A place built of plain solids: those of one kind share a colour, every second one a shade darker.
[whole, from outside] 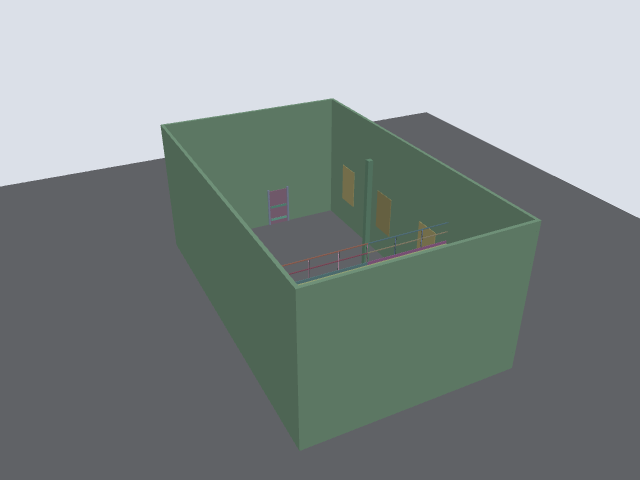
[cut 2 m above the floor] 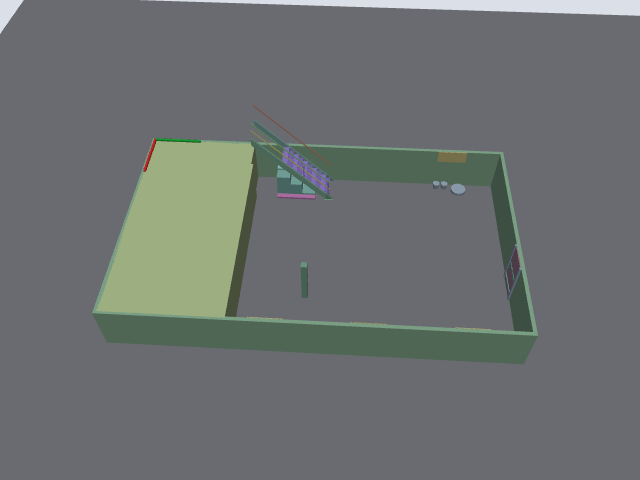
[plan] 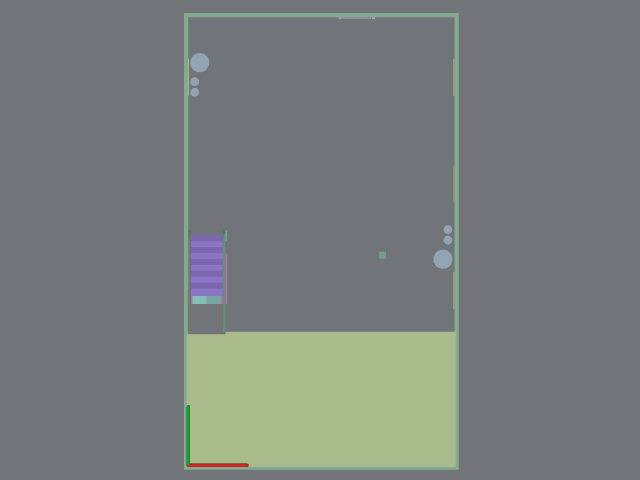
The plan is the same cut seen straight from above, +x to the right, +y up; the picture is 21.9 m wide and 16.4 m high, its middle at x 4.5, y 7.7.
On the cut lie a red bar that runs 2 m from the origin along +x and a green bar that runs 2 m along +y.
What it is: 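A pumping station 9.1 x 15.3 m, 6.7 m high; the engine floor; at the rear the gallery 4.5 m deep at 3.35 m over closed stores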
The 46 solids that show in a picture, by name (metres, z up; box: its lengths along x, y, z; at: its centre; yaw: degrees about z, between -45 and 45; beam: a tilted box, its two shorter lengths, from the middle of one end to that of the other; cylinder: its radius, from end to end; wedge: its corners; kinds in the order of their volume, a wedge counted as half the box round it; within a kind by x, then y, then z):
{
 "loft_1": {"box": [9.19, 4.53, 3.4], "at": [4.54, 2.21, 1.65]},
 "loft_2": {"box": [7.87, 0.1, 3.4], "at": [5.2, 4.52, 1.65]},
 "wall_1": {"box": [0.15, 15.61, 6.75], "at": [-0.07, 7.66, 3.33]},
 "wall_2": {"box": [9.39, 0.15, 6.75], "at": [4.54, -0.07, 3.33]},
 "wall_3": {"box": [9.39, 0.15, 6.75], "at": [4.54, 15.38, 3.33]},
 "wall_4": {"box": [0.15, 15.61, 6.75], "at": [9.16, 7.66, 3.33]},
 "under_1": {"box": [0.48, 0.61, 1.23], "at": [0.38, 5.82, 0.56]},
 "under_2": {"box": [0.48, 0.61, 1.15], "at": [0.87, 5.82, 0.52]},
 "under_3": {"box": [0.48, 0.51, 0.74], "at": [0.87, 6.38, 0.32]},
 "under_4": {"box": [0.48, 0.61, 0.22], "at": [0.87, 6.94, 0.06]},
 "stair_string_right_1": {"wedge": [[-0.02, 4.57, 3.06], [-0.02, 4.57, 3.41], [-0.02, 7.71, 0.0], [-0.02, 7.71, 0.35], [0.07, 4.57, 3.06], [0.07, 4.57, 3.41], [0.07, 7.71, 0.0], [0.07, 7.71, 0.35]]},
 "stair_string_left_1": {"wedge": [[1.18, 4.57, 3.06], [1.18, 4.57, 3.41], [1.18, 7.7, 0.0], [1.18, 7.7, 0.35], [1.27, 4.57, 3.06], [1.27, 4.57, 3.41], [1.27, 7.7, 0.0], [1.27, 7.7, 0.35]]},
 "post_1": {"box": [0.24, 0.24, 6.75], "at": [6.64, 7.18, 3.33]},
 "under_plinth_1": {"box": [1.41, 1.73, 0.14], "at": [0.63, 6.38, 0.02]},
 "winf_1": {"box": [0.028, 1.26, 2.03], "at": [0.01, 13.26, 2.44]},
 "winf_2": {"box": [0.028, 1.26, 2.03], "at": [9.08, 5.98, 2.44]},
 "winf_3": {"box": [0.028, 1.26, 2.03], "at": [9.08, 9.62, 2.44]},
 "winf_4": {"box": [0.028, 1.26, 2.03], "at": [9.08, 13.26, 2.44]},
 "stair_wallrail_right_1": {"wedge": [[0.05, 4.55, 4.22], [0.05, 4.58, 4.25], [0.05, 7.9, 0.96], [0.05, 7.93, 0.99], [0.09, 4.55, 4.22], [0.09, 4.58, 4.25], [0.09, 7.9, 0.96], [0.09, 7.93, 0.99]]},
 "stair_handrail_left_1": {"wedge": [[1.2, 4.58, 4.19], [1.2, 4.61, 4.22], [1.2, 7.88, 0.98], [1.2, 7.91, 1.01], [1.24, 4.58, 4.19], [1.24, 4.61, 4.22], [1.24, 7.88, 0.98], [1.24, 7.91, 1.01]]},
 "stair_kneerail_left_1": {"wedge": [[1.2, 4.58, 3.8], [1.2, 4.61, 3.83], [1.2, 7.88, 0.59], [1.2, 7.91, 0.62], [1.24, 4.58, 3.8], [1.24, 4.61, 3.83], [1.24, 7.88, 0.59], [1.24, 7.91, 0.62]]},
 "hose_1": {"cylinder": 0.15, "from": [0.22, 12.75, 0.21], "to": [0.22, 12.75, 0.28]},
 "hose_2": {"cylinder": 0.15, "from": [0.22, 13.11, 0.21], "to": [0.22, 13.11, 0.28]},
 "hose_3": {"cylinder": 0.33, "from": [0.39, 13.76, 0.0], "to": [0.39, 13.76, 0.15]},
 "hose_4": {"cylinder": 0.33, "from": [8.7, 7.04, 0.0], "to": [8.7, 7.04, 0.2]},
 "hose_5": {"cylinder": 0.15, "from": [8.87, 7.69, 0.21], "to": [8.87, 7.69, 0.28]},
 "hose_6": {"cylinder": 0.15, "from": [8.87, 8.05, 0.21], "to": [8.87, 8.05, 0.28]},
 "stair_tread_1": {"wedge": [[0.07, 5.79, 1.91], [0.07, 5.79, 1.97], [0.07, 6.04, 1.91], [0.07, 6.04, 1.97], [1.18, 5.79, 1.91], [1.18, 5.79, 1.97], [1.18, 6.04, 1.91], [1.18, 6.04, 1.97]]},
 "stair_tread_2": {"wedge": [[0.07, 5.99, 1.71], [0.07, 5.99, 1.78], [0.07, 6.24, 1.71], [0.07, 6.24, 1.78], [1.18, 5.99, 1.71], [1.18, 5.99, 1.77], [1.18, 6.24, 1.71], [1.18, 6.24, 1.77]]},
 "stair_tread_3": {"wedge": [[0.07, 6.19, 1.51], [0.07, 6.19, 1.58], [0.07, 6.44, 1.51], [0.07, 6.44, 1.57], [1.18, 6.19, 1.51], [1.18, 6.19, 1.58], [1.18, 6.44, 1.51], [1.18, 6.44, 1.57]]},
 "stair_tread_4": {"wedge": [[0.07, 6.4, 1.32], [0.07, 6.4, 1.38], [0.07, 6.65, 1.32], [0.07, 6.65, 1.38], [1.18, 6.4, 1.31], [1.18, 6.4, 1.38], [1.18, 6.65, 1.31], [1.18, 6.65, 1.38]]},
 "stair_tread_5": {"wedge": [[0.07, 6.6, 1.12], [0.07, 6.6, 1.19], [0.07, 6.85, 1.12], [0.07, 6.85, 1.19], [1.18, 6.6, 1.12], [1.18, 6.6, 1.18], [1.18, 6.85, 1.12], [1.18, 6.85, 1.18]]},
 "stair_tread_6": {"wedge": [[0.07, 6.8, 0.92], [0.07, 6.8, 0.99], [0.07, 7.05, 0.93], [0.07, 7.05, 0.99], [1.18, 6.8, 0.92], [1.18, 6.8, 0.98], [1.18, 7.05, 0.92], [1.18, 7.05, 0.98]]},
 "stair_tread_7": {"wedge": [[0.07, 7.0, 0.72], [0.07, 7.0, 0.78], [0.07, 7.25, 0.72], [0.07, 7.25, 0.78], [1.18, 7.0, 0.72], [1.18, 7.0, 0.78], [1.18, 7.25, 0.72], [1.18, 7.25, 0.78]]},
 "stair_tread_8": {"wedge": [[0.07, 7.21, 0.53], [0.07, 7.21, 0.6], [0.07, 7.46, 0.53], [0.07, 7.46, 0.59], [1.18, 7.21, 0.53], [1.18, 7.21, 0.59], [1.18, 7.46, 0.52], [1.18, 7.46, 0.59]]},
 "stair_tread_9": {"wedge": [[0.07, 7.41, 0.33], [0.07, 7.41, 0.39], [0.07, 7.66, 0.33], [0.07, 7.66, 0.39], [1.18, 7.41, 0.33], [1.18, 7.41, 0.39], [1.18, 7.66, 0.33], [1.18, 7.66, 0.39]]},
 "stair_tread_10": {"wedge": [[0.07, 7.61, 0.13], [0.07, 7.61, 0.19], [0.07, 7.86, 0.13], [0.07, 7.86, 0.19], [1.18, 7.61, 0.12], [1.18, 7.61, 0.18], [1.18, 7.86, 0.12], [1.18, 7.86, 0.18]]},
 "door_leaf_1": {"box": [1.02, 0.04, 2.1], "at": [5.76, 15.29, 1.0]},
 "door_jamb_1": {"box": [0.1, 0.07, 2.21], "at": [5.19, 15.28, 1.05]},
 "door_jamb_2": {"box": [0.1, 0.07, 2.21], "at": [6.33, 15.28, 1.05]},
 "e1a_toeboard_1": {"box": [3.93, 0.025, 0.17], "at": [3.19, 4.58, 3.41]},
 "e1b_toeboard_1": {"box": [3.93, 0.025, 0.17], "at": [7.12, 4.58, 3.41]},
 "e1a_handrail_1": {"box": [3.93, 0.041, 0.041], "at": [3.19, 4.6, 4.35]},
 "e1a_kneerail_1": {"box": [3.93, 0.041, 0.041], "at": [3.19, 4.6, 3.91]},
 "e1b_handrail_1": {"box": [3.93, 0.041, 0.041], "at": [7.12, 4.6, 4.35]},
 "e1b_kneerail_1": {"box": [3.93, 0.041, 0.041], "at": [7.12, 4.6, 3.91]}
}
